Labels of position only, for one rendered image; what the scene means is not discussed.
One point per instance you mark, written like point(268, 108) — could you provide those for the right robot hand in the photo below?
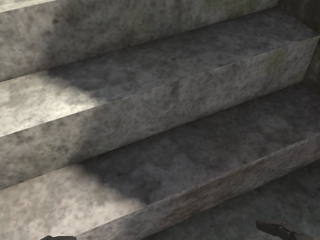
point(283, 229)

